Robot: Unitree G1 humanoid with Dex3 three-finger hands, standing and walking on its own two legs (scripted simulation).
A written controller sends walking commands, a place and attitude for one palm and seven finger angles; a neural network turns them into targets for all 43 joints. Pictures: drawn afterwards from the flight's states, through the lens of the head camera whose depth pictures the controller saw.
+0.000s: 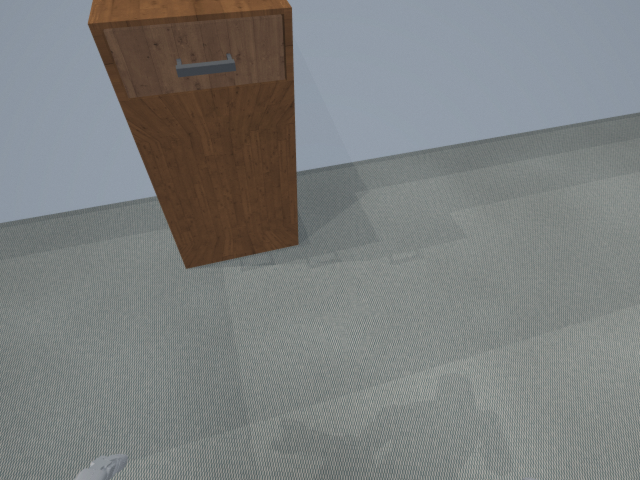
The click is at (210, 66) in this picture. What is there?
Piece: drawer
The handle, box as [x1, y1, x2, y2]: [176, 53, 235, 76]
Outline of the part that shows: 234,61 229,53 226,54 226,60 182,65 180,58 176,59 176,70 178,76 235,70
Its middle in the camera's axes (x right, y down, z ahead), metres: -0.28 -0.42 +0.94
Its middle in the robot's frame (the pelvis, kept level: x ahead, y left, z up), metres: +0.98 +0.34 +0.03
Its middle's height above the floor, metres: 0.80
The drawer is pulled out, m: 0.00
